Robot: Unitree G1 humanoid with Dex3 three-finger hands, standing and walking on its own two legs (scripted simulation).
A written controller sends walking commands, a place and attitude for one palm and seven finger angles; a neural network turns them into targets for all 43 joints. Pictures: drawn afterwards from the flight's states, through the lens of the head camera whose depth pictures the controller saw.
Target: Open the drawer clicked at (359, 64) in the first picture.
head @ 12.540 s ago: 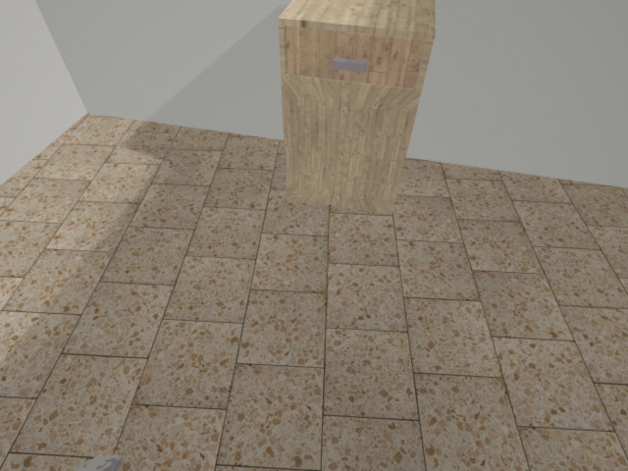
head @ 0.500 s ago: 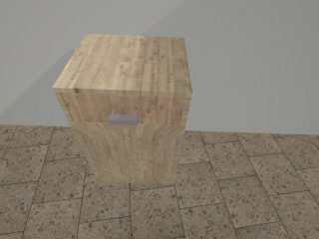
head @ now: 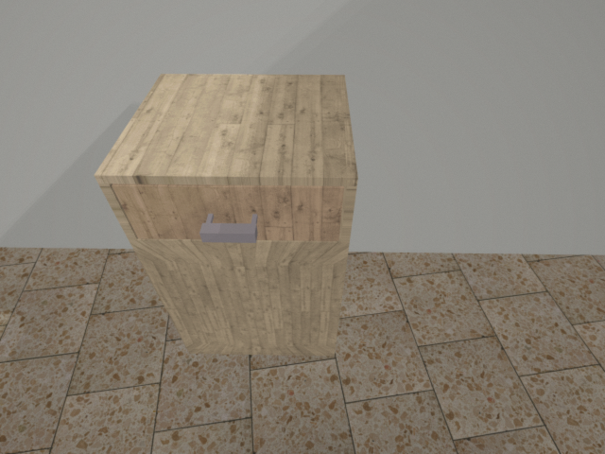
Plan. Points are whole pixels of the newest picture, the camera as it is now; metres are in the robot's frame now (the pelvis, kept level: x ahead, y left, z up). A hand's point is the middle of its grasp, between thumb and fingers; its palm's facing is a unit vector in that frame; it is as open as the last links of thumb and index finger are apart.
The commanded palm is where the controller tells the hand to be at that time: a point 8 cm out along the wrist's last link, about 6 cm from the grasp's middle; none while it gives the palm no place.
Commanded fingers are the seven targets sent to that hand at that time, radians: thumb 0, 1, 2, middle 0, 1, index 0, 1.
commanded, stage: look again from close up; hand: left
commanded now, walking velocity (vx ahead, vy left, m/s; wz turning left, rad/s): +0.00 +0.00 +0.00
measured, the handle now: (230, 225) +0.56 +0.18 -0.08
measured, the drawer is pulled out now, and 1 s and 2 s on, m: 0.00 0.00 0.00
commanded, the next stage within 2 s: raise the hand with hooked fingers in 0.10 s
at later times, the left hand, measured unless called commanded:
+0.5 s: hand (185, 403) +0.20 +0.18 -0.04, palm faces -0.05 -0.31 -0.95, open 7.9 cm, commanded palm +0.14 +0.20 -0.03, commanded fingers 0.00 0.53 0.74 -0.23 -0.54 -0.23 -0.54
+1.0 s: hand (179, 375) +0.23 +0.18 -0.02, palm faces -0.03 -0.10 -0.99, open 10.8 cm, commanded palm +0.20 +0.19 +0.04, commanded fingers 0.00 -0.06 0.49 -0.27 -0.92 -0.27 -0.92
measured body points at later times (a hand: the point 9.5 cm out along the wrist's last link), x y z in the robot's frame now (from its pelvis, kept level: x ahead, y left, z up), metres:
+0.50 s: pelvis -0.01 -0.03 -0.02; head +0.00 -0.06 +0.42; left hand +0.20 +0.19 +0.01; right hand +0.17 -0.29 -0.11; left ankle +0.00 +0.08 -0.74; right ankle -0.01 -0.13 -0.74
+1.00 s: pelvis +0.00 -0.06 -0.03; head +0.04 -0.09 +0.42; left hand +0.22 +0.19 +0.04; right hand +0.20 -0.26 -0.15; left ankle +0.00 +0.09 -0.74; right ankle -0.01 -0.13 -0.74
